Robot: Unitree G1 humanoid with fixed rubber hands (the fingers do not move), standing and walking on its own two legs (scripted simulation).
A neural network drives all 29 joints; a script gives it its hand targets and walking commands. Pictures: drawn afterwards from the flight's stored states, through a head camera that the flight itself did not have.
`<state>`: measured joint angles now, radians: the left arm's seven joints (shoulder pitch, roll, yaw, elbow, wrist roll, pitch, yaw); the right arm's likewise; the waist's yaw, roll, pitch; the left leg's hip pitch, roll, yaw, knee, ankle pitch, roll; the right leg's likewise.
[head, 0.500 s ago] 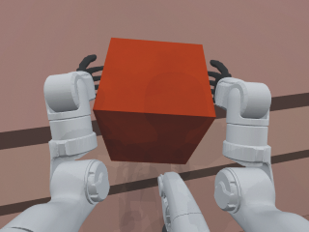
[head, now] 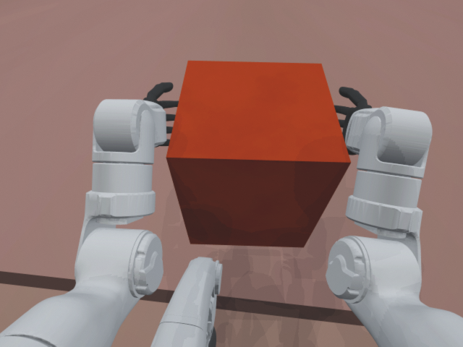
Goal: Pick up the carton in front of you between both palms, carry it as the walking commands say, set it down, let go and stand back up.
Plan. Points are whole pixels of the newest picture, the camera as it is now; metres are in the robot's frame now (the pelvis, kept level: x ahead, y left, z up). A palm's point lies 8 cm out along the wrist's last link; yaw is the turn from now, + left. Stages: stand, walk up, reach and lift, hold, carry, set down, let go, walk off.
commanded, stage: carry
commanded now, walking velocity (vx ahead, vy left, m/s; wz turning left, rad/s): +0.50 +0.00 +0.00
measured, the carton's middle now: (250, 161) +0.38 +0.03 +0.13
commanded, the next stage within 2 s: none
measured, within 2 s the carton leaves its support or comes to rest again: neither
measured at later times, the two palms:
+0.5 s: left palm out of the picture +0.72 +0.15 +0.35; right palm out of the picture +0.70 -0.15 +0.36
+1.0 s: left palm out of the picture +1.01 +0.17 +0.51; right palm out of the picture +1.01 -0.13 +0.50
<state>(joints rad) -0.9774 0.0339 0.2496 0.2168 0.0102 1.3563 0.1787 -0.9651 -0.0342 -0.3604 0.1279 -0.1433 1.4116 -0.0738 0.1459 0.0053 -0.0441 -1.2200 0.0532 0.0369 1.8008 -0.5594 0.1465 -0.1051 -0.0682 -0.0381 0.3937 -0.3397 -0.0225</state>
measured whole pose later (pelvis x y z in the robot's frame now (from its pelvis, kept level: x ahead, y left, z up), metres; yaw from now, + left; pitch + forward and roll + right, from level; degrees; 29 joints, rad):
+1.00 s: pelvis +0.65 +0.02 +0.28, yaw +0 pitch +4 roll +0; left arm -0.95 0.02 0.25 0.27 0.07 1.38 0.16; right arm -0.92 -0.07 -0.30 0.21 -0.09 1.42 -0.08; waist 0.03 0.02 -0.16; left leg -0.62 0.05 0.09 0.62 -0.10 0.06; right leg -0.14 -0.01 -0.08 0.51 -0.43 -0.01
